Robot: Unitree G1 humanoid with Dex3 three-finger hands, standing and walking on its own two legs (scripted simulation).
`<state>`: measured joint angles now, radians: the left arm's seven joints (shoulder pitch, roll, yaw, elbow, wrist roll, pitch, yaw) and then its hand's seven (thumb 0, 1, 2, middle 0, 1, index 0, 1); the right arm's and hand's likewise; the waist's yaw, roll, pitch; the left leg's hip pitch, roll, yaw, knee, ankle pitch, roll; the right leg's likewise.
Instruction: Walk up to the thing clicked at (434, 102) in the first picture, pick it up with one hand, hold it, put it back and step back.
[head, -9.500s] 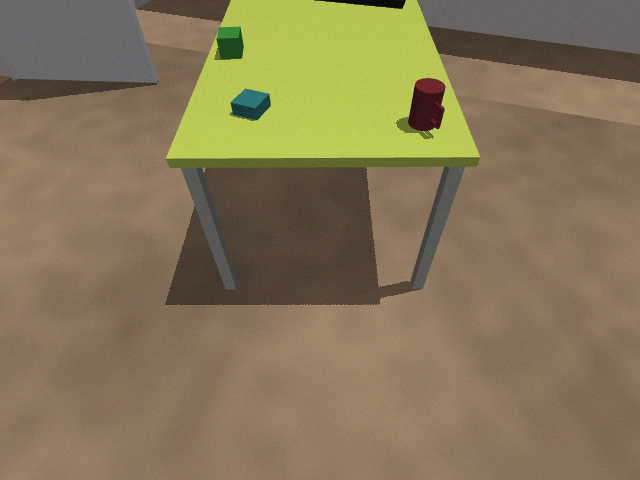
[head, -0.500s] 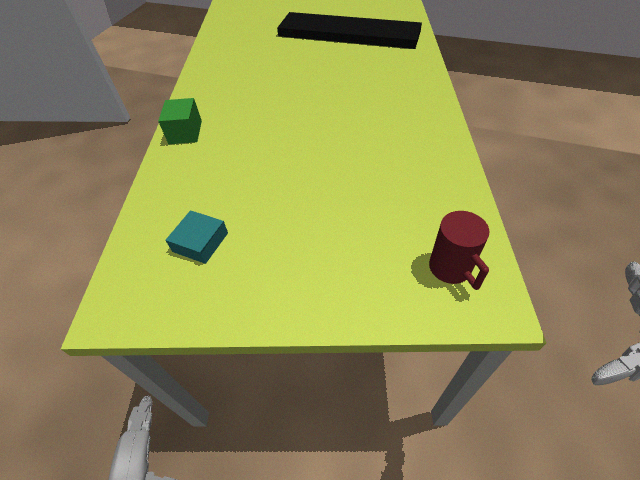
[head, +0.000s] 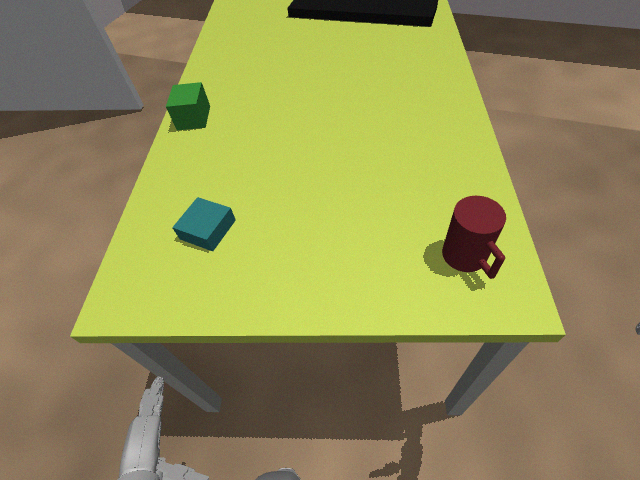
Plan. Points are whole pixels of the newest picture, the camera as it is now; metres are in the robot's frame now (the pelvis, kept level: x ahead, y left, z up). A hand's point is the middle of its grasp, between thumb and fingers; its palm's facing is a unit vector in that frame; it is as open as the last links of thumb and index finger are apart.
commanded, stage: go down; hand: right
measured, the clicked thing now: (477, 243) +0.47 -0.20 -0.06
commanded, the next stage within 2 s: approach in 1.78 s
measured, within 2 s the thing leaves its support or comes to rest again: neither
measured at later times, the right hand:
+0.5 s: hand out of the picture +0.37 -0.37 +0.08, palm faces +0.18 +0.98 +0.02, open 17.5 cm
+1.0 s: hand out of the picture +0.40 -0.38 +0.08, palm faces +0.19 +0.98 +0.01, open 17.5 cm
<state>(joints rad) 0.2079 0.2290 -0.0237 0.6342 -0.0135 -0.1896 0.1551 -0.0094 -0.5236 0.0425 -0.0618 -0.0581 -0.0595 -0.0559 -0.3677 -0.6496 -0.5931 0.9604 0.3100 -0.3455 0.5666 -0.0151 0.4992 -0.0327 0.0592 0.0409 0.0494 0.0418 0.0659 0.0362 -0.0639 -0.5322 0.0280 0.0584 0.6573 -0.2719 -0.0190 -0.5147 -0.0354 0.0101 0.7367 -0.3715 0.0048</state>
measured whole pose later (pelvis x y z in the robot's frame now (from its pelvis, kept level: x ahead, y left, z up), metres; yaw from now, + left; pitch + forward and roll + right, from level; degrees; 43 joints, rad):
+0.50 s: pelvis -0.01 +0.00 -0.02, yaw +1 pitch +13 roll +3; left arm 0.26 0.26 -0.04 0.51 0.00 -0.21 0.13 -0.01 -0.54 0.06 -0.06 -0.05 -0.05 -0.06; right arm -0.52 -0.79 -0.65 1.09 0.25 -0.28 0.59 -0.02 0.54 -0.03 0.06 0.04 0.05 0.04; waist 0.10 0.04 -0.11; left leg -0.70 0.02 0.06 0.78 -0.31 -0.02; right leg -0.69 -0.05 0.01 0.88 -0.42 0.00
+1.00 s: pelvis -0.01 -0.01 -0.03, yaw +1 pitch +16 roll +3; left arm 0.28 0.27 -0.06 0.43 0.00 -0.19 0.12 -0.01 -0.54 0.06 -0.06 -0.05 -0.05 -0.06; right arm -0.62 -0.88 -0.67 1.16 0.21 -0.26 0.60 -0.02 0.54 -0.04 0.06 0.04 0.05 0.05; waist 0.13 0.04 -0.11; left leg -0.78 0.01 0.06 0.84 -0.33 -0.02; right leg -0.77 -0.05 0.02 0.95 -0.45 0.00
